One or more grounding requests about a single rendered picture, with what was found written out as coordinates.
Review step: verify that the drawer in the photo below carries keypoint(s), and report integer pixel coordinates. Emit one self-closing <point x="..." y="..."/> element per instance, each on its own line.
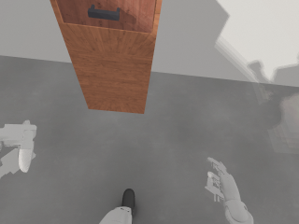
<point x="135" y="15"/>

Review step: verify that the cabinet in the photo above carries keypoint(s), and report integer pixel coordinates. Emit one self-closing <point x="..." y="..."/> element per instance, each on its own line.
<point x="112" y="65"/>

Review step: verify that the handle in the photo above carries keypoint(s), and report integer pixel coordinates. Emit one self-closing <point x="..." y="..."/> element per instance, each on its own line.
<point x="103" y="14"/>

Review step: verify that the right robot forearm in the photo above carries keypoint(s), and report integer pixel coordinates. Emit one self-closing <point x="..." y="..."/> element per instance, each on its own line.
<point x="236" y="212"/>

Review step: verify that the robot right hand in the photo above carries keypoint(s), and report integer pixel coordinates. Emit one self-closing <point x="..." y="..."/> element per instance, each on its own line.
<point x="225" y="188"/>

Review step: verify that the left robot thigh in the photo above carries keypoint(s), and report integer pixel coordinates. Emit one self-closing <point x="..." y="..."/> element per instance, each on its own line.
<point x="117" y="216"/>

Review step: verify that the robot left hand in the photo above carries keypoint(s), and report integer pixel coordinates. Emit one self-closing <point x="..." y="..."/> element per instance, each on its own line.
<point x="21" y="136"/>

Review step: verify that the left robot shin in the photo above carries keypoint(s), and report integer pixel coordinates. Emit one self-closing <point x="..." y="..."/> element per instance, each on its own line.
<point x="125" y="208"/>

